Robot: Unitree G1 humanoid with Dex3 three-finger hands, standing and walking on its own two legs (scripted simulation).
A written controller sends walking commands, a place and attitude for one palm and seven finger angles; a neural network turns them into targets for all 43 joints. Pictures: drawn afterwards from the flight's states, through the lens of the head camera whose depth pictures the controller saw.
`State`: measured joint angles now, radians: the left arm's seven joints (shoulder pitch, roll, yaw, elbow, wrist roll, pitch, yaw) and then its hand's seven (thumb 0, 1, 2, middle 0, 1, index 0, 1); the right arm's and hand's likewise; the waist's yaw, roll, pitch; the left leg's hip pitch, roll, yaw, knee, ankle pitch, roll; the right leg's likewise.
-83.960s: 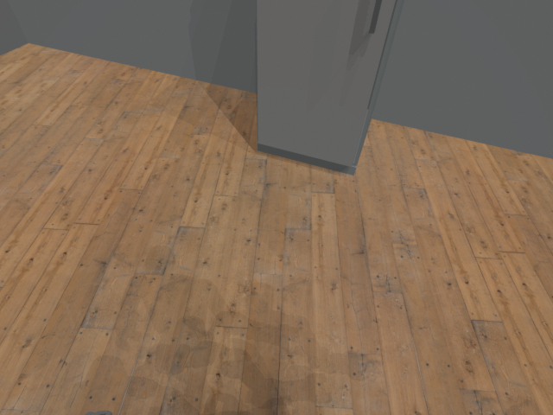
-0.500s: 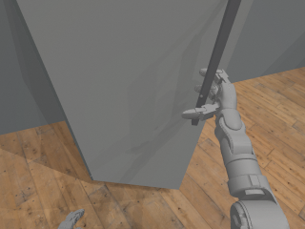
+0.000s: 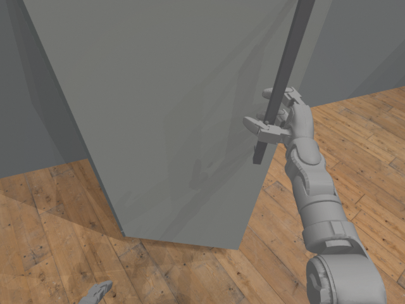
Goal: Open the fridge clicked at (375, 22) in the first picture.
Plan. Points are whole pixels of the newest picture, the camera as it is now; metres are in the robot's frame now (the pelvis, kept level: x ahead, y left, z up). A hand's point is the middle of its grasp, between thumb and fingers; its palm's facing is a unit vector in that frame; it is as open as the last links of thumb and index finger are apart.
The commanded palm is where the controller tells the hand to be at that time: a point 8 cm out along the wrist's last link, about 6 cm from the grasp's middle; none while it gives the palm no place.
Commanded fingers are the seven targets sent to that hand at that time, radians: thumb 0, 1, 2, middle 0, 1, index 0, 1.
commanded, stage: grip the handle and tug to test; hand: right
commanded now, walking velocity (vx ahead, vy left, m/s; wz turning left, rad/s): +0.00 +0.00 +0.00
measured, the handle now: (275, 93) +0.48 -0.10 +0.20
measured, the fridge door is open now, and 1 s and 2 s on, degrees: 27 32 29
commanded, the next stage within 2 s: move the hooked fingers beside the handle in 0.94 s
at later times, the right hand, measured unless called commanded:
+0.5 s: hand (261, 120) +0.44 -0.07 +0.16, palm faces -0.01 +1.00 +0.02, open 5.2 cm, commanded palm +0.41 -0.13 +0.16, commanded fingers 0.00 -0.90 -0.90 0.45 1.40 0.45 1.40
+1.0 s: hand (259, 135) +0.39 -0.07 +0.16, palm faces -0.02 +1.00 +0.00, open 5.3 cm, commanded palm +0.37 -0.12 +0.16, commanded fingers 0.00 -0.90 -0.90 0.45 1.40 0.45 1.40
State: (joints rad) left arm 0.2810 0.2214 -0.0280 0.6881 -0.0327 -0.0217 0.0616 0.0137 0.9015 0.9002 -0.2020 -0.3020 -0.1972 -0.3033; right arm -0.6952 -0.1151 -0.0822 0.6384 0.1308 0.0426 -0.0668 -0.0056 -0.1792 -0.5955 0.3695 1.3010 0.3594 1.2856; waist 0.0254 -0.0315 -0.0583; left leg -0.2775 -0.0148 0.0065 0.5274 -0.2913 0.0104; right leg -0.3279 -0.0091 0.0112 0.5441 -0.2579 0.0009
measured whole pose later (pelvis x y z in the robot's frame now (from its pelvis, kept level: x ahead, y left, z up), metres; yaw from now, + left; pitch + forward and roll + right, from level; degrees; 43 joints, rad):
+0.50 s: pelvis +0.01 +0.00 +0.00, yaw +2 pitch +3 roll +0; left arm 0.30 0.22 -0.02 0.68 -0.03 -0.02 0.05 0.01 0.90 0.90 -0.20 -0.30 -0.20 -0.30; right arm -0.67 -0.11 -0.12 0.62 0.11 0.02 -0.08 0.01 -0.76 -0.83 0.42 1.40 0.44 1.40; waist 0.04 -0.03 -0.06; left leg -0.28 -0.02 -0.02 0.52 -0.29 0.01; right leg -0.32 -0.02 -0.02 0.54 -0.27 0.00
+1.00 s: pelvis +0.02 +0.01 +0.00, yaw +0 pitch +0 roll +0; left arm 0.22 0.21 -0.03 0.64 -0.02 0.02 0.06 0.01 0.90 0.90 -0.20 -0.30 -0.20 -0.30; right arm -0.46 -0.07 -0.01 0.33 0.13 0.15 -0.08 0.01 -0.75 -0.81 0.44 1.40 0.43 1.40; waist 0.00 -0.03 -0.06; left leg -0.20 -0.02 0.00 0.50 -0.31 0.02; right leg -0.24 -0.02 0.01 0.50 -0.27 0.01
